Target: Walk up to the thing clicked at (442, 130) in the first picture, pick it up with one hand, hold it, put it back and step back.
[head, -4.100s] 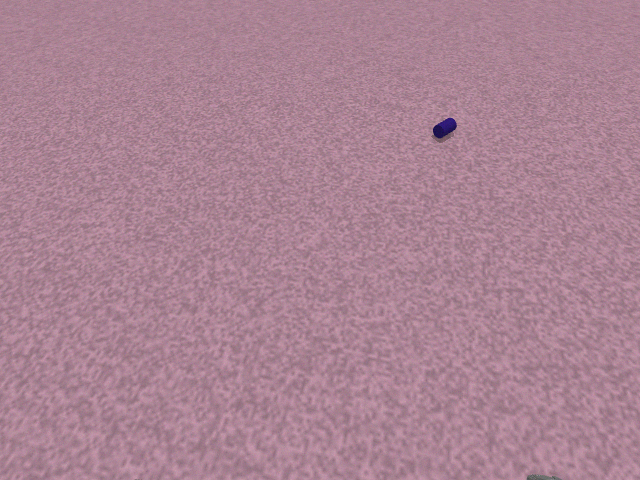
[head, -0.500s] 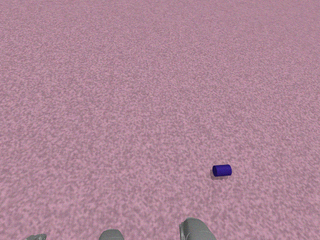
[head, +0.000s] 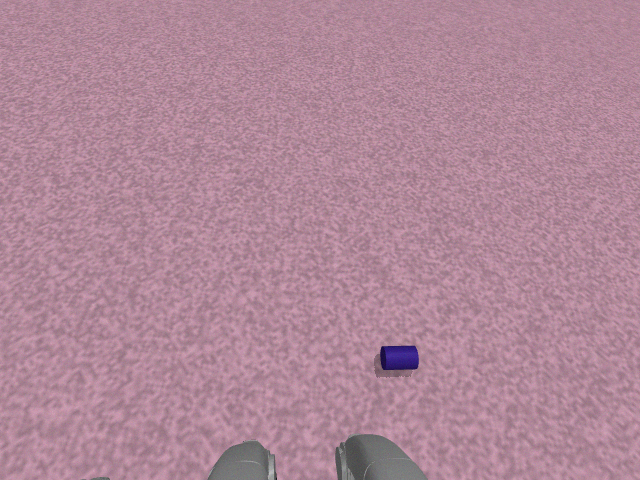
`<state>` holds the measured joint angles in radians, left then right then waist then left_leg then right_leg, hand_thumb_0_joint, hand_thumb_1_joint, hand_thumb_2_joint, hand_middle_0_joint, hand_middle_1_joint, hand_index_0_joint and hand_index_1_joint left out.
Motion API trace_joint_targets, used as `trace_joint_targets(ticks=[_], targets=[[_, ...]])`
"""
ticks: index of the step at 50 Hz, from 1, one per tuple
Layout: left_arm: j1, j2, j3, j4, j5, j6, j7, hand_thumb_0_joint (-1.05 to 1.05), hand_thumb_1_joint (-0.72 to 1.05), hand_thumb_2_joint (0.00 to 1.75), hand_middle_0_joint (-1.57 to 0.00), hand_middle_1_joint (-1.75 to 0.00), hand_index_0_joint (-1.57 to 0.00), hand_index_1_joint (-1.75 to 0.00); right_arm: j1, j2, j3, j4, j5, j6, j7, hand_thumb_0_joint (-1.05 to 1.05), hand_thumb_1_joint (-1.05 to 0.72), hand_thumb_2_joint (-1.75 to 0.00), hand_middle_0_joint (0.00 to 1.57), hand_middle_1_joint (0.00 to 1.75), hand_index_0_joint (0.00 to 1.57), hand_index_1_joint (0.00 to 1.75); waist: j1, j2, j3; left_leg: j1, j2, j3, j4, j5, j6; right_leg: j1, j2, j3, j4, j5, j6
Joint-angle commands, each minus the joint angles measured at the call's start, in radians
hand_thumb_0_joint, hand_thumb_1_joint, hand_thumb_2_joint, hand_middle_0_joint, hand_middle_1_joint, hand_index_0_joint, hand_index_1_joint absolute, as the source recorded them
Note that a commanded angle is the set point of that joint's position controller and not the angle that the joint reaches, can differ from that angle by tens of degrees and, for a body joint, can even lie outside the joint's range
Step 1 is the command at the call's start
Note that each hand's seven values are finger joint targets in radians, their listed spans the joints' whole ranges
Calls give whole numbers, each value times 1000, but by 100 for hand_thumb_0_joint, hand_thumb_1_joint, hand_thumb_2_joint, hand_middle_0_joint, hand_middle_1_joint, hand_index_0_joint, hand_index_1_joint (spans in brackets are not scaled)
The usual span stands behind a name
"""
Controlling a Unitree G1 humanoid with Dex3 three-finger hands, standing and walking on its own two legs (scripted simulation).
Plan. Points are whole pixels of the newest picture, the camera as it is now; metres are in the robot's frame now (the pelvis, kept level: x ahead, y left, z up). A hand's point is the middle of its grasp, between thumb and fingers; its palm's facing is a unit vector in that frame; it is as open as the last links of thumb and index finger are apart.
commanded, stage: walk up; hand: left
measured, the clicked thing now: (399, 357) +0.50 -0.29 -0.71
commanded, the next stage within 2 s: none
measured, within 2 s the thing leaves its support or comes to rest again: neither
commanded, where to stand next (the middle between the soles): +0.14 -0.56 m, yaw +3 degrees
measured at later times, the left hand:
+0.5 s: hand out of the picture +0.09 +0.04 -0.14, palm faces -0.02 -0.94 -0.35, open 7.4 cm
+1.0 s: hand (445, 441) +0.18 -0.18 -0.16, palm faces -0.04 -0.90 -0.43, open 7.3 cm
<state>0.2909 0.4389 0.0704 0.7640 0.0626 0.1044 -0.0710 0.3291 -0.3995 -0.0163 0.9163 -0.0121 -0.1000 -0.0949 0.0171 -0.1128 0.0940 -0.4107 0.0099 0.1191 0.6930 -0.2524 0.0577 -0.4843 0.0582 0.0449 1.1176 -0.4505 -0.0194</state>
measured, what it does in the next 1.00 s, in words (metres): steps to the right: right foot, then left foot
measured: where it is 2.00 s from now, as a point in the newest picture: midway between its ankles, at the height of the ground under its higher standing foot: outside the picture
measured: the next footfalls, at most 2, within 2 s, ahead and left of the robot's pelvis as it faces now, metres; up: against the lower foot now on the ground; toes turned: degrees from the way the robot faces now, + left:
right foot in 0.26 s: +0.10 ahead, -0.34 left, +0.00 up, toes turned -3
left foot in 0.54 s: +0.17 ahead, -0.19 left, +0.00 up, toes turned +5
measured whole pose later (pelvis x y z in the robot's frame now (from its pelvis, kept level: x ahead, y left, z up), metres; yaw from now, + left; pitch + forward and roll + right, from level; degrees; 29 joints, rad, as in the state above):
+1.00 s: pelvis +0.06 -0.49 -0.04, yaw +0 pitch -2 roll +0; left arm 0.20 0.50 0.13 0.74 0.06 0.07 -0.08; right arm 0.32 -0.55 -0.10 0.95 -0.04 -0.02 -0.11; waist 0.00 -0.05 0.09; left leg -0.59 0.15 -0.15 1.13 -0.53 0.04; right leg -0.51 -0.07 0.01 0.99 -0.45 0.05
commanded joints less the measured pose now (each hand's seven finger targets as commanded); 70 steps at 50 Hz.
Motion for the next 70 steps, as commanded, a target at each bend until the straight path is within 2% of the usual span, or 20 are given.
trace_joint_targets(ticks=[1, 8, 13, 14, 15, 25, 28, 29, 33, 41, 46, 47, 48, 51, 57, 60, 62, 64, 67, 70], targets=[[7, 253, 104, -87, 5, -28, -12, 0, 90, 90, -20, -30, -20, -30, 51, -392, -122, -42, 1, -18, -28, 0, -90, -90, 20, 30, 20, 30, -2, 189, -38, 46, 344, -394, -323, -236, 184, -149, -124, 121, 96, 76, 24], [-56, 227, 110, -100, -2, -12, -42, 0, 90, 90, -20, -30, -20, -30, 33, -485, -154, -44, -30, -12, -15, 0, -90, -90, 20, 30, 20, 30, -21, 319, -62, -37, 315, -325, -283, -433, 162, -80, -164, -8, -120, -15, 40], [282, 277, 154, 32, 14, -30, -20, 0, 90, 90, -20, -30, -20, -30, -60, -313, -98, -28, -40, 35, -14, 0, -90, -90, 20, 30, 20, 30, 192, -111, -100, -428, 82, 32, 368, -442, 14, 374, -95, -40, -553, -66, 3], [208, 377, 157, -24, 18, -45, -6, 0, 90, 90, -20, -30, -20, -30, -65, -239, -75, -67, -15, 38, -22, 0, -90, -90, 20, 30, 20, 30, 157, -284, -26, -575, -53, -36, 593, -446, -20, 225, -318, 492, -836, -226, -97], [12, 419, 156, -83, -1, -55, 8, 0, 90, 90, -20, -30, -20, -30, -98, -285, -100, -68, -10, 37, -42, 0, -90, -90, 20, 30, 20, 30, 70, -180, 22, -508, 22, -169, 598, -339, -18, 143, -400, 634, -937, -303, -178], [-155, 199, 61, -139, -1, -42, 14, 0, 90, 90, -20, -30, -20, -30, 281, -264, -85, 104, 17, -11, -25, 0, -90, -90, 20, 30, 20, 30, -76, -37, -88, 192, 12, -49, -123, 66, 13, 58, -217, 98, -507, 384, -199], [-36, 163, 45, -144, -6, -30, 23, 0, 90, 90, -20, -30, -20, -30, 242, -460, -145, 10, -14, -14, -57, 0, -90, -90, 20, 30, 20, 30, -56, 164, -165, 442, 493, -818, -348, -42, 161, -286, -65, 91, -15, -69, -2], [-22, 250, 68, -124, 3, -21, 31, 0, 90, 90, -20, -30, -20, -30, 186, -475, -148, -6, 20, -11, -55, 0, -90, -90, 20, 30, 20, 30, -53, 99, -143, 358, 545, -829, -336, -18, 242, -277, -82, 147, 116, -116, 15], [-37, 248, 96, -99, -7, -27, 15, 0, 90, 90, -20, -30, -20, -30, 110, -388, -128, -32, 7, -12, -41, 0, -90, -90, 20, 30, 20, 30, -6, 178, -51, 121, 331, -421, -256, 9, 175, -181, -108, 159, 142, 39, 11], [-114, 227, 103, -121, -11, -13, -24, 0, 90, 90, -20, -30, -20, -30, 79, -462, -162, -72, -34, -5, -25, 0, -90, -90, 20, 30, 20, 30, -38, 302, -69, 2, 291, -329, -199, -276, 178, -123, -164, 20, -71, -46, 41], [181, 262, 148, 2, 8, -22, -17, 0, 90, 90, -20, -30, -20, -30, -28, -359, -124, -57, -49, 38, -22, 0, -90, -90, 20, 30, 20, 30, 155, 33, -126, -394, 119, -57, 242, -415, 32, 357, -62, -94, -418, -31, 5], [204, 354, 156, -20, 25, -38, -5, 0, 90, 90, -20, -30, -20, -30, -42, -252, -89, -80, -22, 47, -22, 0, -90, -90, 20, 30, 20, 30, 190, -275, -53, -563, -27, -21, 586, -460, -17, 221, -275, 367, -714, -307, -60], [-16, 415, 148, -84, 3, -47, 9, 0, 90, 90, -20, -30, -20, -30, -104, -282, -113, -106, -12, 48, -48, 0, -90, -90, 20, 30, 20, 30, 94, -252, 16, -499, -31, -176, 648, -384, -18, 62, -371, 666, -937, -374, -143], [-133, 339, 126, -90, 2, -47, 28, 0, 90, 90, -20, -30, -20, -30, 50, -344, -119, 31, 17, 35, -42, 0, -90, -90, 20, 30, 20, 30, -2, -109, 2, -330, 39, -145, 566, -256, -25, 55, -292, 358, -749, -269, -170], [-93, 218, 67, -50, -22, -64, 40, 0, 90, 90, -20, -30, -20, -30, 67, -258, -81, 41, -1, 24, 15, 0, -90, -90, 20, 30, 20, 30, 11, -58, -45, -55, 15, -88, 216, -255, 10, 107, -316, 296, -680, 40, -227], [-111, 195, 29, -8, -64, -86, 57, 0, 90, 90, -20, -30, -20, -30, 48, -218, -63, 23, -6, 10, 37, 0, -90, -90, 20, 30, 20, 30, -36, 63, -83, 208, -6, -135, -144, -59, 34, 52, -331, 229, -574, 241, -147], [-68, 98, -14, 18, -82, -98, 59, 0, 90, 90, -20, -30, -20, -30, -23, -283, -70, -16, -29, 0, 34, 0, -90, -90, 20, 30, 20, 30, -18, 299, -127, 357, 252, -583, -348, 6, 111, -85, -182, 73, -333, 170, 6], [-78, 193, 18, 74, -75, -99, 78, 0, 90, 90, -20, -30, -20, -30, -94, -314, -80, -30, -6, 7, 49, 0, -90, -90, 20, 30, 20, 30, -7, 188, -82, 177, 387, -662, -274, 126, 283, 52, -131, 36, -284, -119, 25], [-94, 147, 6, 106, -81, -128, 76, 0, 90, 90, -20, -30, -20, -30, -135, -243, -50, -8, 8, 17, 56, 0, -90, -90, 20, 30, 20, 30, 19, 173, -128, 188, 220, -335, -172, 443, 125, 200, -115, -1, -531, 167, 2], [-111, 213, 11, 146, -68, -161, 89, 0, 90, 90, -20, -30, -20, -30, -135, -180, -40, 13, 17, 52, 76, 0, -90, -90, 20, 30, 20, 30, -4, 142, -149, 90, 48, -186, -82, 227, -11, 323, -259, 191, -685, 359, -61]])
